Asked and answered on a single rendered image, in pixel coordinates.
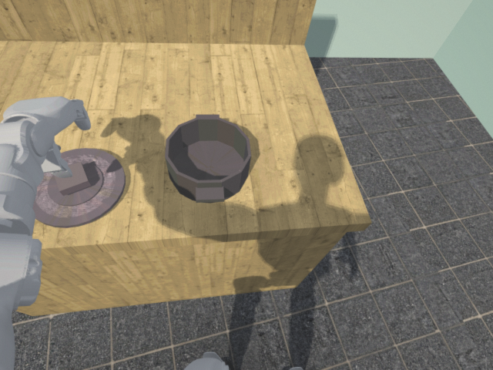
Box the table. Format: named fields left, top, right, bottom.
left=0, top=0, right=372, bottom=316

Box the robot left shin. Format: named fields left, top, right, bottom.
left=203, top=352, right=223, bottom=362

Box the lid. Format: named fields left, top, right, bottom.
left=33, top=148, right=126, bottom=228

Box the left robot hand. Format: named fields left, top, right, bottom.
left=3, top=96, right=91, bottom=178

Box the left robot forearm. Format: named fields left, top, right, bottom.
left=0, top=112, right=55, bottom=236

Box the pot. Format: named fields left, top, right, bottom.
left=165, top=115, right=251, bottom=203

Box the knob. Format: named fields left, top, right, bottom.
left=55, top=162, right=91, bottom=196

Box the left robot upper arm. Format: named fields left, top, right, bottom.
left=0, top=233, right=42, bottom=370

